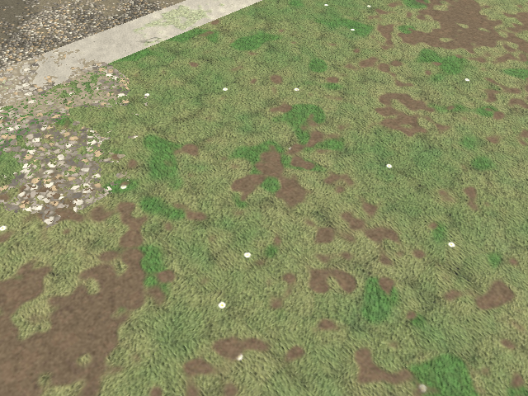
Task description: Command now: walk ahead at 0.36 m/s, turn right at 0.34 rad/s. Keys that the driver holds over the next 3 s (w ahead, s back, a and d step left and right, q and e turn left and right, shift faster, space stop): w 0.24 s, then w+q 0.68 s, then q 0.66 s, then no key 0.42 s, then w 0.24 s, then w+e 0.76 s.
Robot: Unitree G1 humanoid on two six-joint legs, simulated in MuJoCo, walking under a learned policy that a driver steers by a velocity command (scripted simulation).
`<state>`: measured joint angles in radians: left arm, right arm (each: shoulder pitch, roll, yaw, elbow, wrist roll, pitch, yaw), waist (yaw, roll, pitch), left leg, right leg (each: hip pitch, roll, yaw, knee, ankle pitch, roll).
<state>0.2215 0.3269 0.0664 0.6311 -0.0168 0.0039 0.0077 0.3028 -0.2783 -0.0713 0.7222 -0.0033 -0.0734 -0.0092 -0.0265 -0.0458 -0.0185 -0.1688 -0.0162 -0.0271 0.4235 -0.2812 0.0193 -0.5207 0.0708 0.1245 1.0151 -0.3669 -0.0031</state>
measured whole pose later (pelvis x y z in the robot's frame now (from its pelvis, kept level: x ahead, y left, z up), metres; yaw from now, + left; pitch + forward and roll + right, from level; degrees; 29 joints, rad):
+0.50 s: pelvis +0.21 -0.09 +0.00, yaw +2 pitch +0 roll -1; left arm 0.30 0.26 0.05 0.74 0.01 -0.09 -0.02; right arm 0.28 -0.32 -0.06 0.75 0.03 -0.05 0.00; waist 0.02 0.05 0.02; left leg -0.62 0.08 -0.07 1.13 -0.20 0.00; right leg -0.13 0.03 -0.11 0.33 -0.21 -0.06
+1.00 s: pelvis +0.49 -0.02 +0.00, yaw +19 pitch +1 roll +0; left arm 0.18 0.31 0.04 0.69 0.01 -0.11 0.00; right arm 0.27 -0.30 -0.07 0.66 0.00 -0.05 0.02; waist -0.02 -0.02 0.08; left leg -0.28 -0.13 -0.03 0.42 -0.15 0.11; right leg -0.53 -0.07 0.07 1.14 -0.36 0.03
